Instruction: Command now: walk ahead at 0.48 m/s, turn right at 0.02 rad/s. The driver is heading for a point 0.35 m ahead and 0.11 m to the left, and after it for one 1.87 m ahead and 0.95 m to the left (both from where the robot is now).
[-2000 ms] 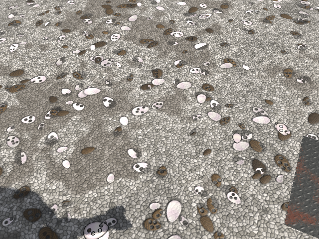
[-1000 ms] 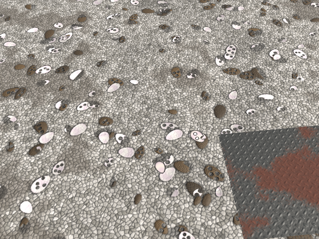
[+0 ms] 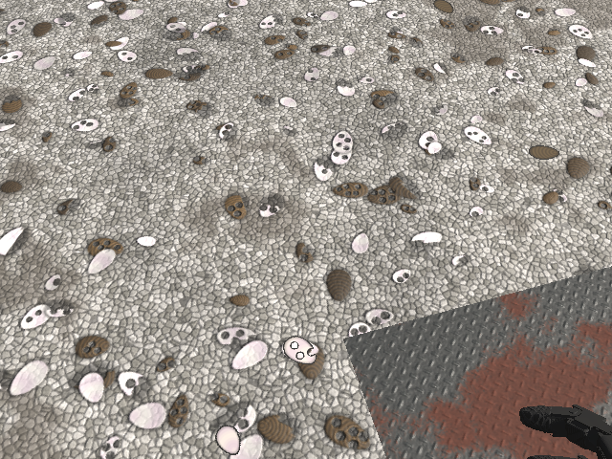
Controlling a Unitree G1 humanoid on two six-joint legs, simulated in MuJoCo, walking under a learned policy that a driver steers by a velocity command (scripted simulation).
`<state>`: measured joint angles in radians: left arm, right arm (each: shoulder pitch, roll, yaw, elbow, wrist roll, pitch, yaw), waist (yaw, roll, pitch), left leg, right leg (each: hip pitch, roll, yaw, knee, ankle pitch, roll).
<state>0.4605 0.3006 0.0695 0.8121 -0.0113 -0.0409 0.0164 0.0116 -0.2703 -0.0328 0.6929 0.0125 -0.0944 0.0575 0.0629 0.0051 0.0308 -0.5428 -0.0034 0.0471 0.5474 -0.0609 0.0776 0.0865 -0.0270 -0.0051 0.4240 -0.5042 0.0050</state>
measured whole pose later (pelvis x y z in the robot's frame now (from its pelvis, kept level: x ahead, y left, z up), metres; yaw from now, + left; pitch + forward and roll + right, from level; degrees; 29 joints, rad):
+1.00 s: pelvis +0.52 +0.05 +0.01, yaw +25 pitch +2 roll -3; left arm 0.32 0.31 0.09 0.84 -0.03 -0.06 0.01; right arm 0.07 -0.28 -0.06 0.61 0.02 -0.01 0.06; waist 0.08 0.03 0.05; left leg -0.56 0.05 0.04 0.64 -0.14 0.08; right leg 0.09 -0.06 -0.27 0.33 -0.42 0.07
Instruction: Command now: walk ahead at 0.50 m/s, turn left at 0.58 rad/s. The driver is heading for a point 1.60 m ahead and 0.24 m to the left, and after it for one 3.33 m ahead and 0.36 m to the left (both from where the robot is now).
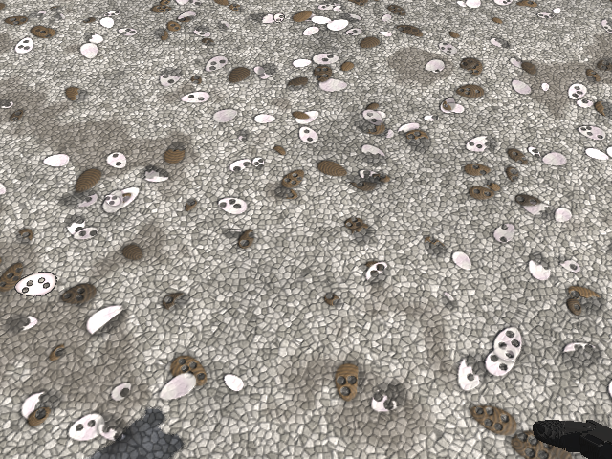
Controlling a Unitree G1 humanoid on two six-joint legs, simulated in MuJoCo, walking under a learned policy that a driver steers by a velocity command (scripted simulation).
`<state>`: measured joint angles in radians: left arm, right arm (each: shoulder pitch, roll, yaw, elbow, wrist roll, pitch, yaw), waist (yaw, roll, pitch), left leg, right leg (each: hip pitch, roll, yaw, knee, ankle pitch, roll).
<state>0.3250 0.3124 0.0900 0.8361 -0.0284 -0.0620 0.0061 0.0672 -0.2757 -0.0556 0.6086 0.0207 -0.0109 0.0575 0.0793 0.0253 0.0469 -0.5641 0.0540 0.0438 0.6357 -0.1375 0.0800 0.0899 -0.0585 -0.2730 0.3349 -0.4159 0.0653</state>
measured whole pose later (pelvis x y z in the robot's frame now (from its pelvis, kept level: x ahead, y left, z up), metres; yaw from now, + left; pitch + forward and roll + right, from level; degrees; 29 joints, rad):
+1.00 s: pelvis +0.46 +0.07 +0.01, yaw +21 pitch +1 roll -1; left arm 0.22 0.27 0.02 0.87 0.01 -0.05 -0.01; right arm 0.12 -0.24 -0.04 0.67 -0.02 0.01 -0.02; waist 0.05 -0.02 0.02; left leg -0.35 -0.01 -0.03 0.50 -0.17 0.01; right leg -0.16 0.00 -0.01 0.49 -0.34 0.01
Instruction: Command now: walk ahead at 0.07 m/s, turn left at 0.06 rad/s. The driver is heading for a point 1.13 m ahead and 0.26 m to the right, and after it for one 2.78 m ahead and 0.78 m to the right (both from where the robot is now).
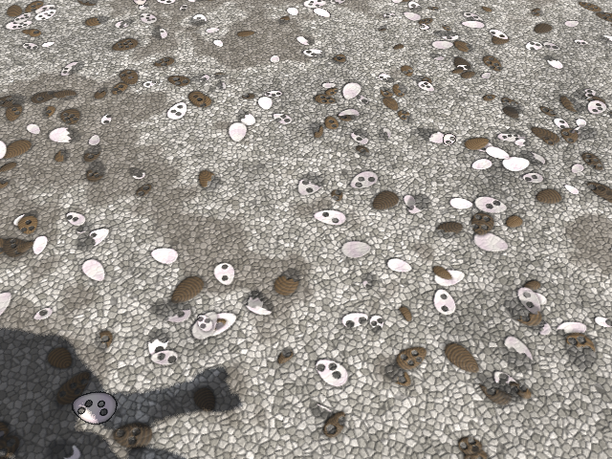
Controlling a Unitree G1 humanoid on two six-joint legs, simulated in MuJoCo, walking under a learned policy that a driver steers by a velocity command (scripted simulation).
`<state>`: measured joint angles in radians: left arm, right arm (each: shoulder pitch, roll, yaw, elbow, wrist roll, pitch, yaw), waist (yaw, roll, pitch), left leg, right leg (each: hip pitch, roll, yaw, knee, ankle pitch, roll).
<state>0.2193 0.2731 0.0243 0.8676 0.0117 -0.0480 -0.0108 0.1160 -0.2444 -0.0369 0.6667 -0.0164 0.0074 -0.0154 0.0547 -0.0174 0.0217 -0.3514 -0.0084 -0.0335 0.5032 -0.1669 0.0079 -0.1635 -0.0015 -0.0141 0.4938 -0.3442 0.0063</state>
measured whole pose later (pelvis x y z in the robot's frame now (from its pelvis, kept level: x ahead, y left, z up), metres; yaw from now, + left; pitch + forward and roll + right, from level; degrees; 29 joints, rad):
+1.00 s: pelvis +0.19 +0.05 +0.01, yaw -1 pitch -1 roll +1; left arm 0.24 0.29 0.06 0.91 -0.03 -0.08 0.01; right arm 0.29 -0.23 -0.04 0.92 0.00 -0.09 0.03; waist -0.02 -0.03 0.01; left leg -0.11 -0.06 0.06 0.32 -0.20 0.07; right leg -0.53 -0.11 0.02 1.11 -0.24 -0.03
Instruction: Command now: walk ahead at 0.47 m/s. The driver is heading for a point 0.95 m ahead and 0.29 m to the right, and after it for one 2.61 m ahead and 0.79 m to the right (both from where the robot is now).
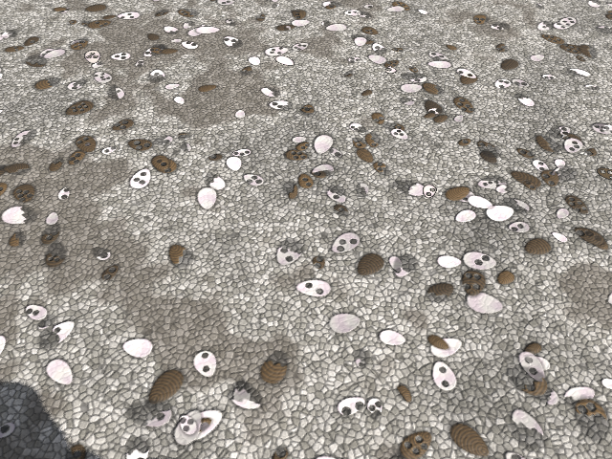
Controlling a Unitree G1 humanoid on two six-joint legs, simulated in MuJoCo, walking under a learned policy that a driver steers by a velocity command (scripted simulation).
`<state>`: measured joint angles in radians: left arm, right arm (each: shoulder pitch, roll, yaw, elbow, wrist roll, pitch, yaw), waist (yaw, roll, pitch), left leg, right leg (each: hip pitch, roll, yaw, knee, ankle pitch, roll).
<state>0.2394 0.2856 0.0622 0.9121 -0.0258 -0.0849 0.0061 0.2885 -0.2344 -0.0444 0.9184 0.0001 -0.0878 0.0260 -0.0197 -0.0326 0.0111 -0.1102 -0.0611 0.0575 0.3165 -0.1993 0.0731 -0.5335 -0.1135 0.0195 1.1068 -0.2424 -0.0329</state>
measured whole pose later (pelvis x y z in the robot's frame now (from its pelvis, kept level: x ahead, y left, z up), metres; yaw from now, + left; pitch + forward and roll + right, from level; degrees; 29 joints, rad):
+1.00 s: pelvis +0.56 -0.01 -0.01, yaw -9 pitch +1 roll +0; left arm 0.32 0.29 0.07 0.91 -0.04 -0.06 0.01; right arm 0.13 -0.25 -0.05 0.88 -0.01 -0.11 0.01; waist 0.01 -0.04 0.03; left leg -0.32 0.01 0.07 0.45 -0.14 0.02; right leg -0.43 -0.04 0.05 1.15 -0.38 -0.04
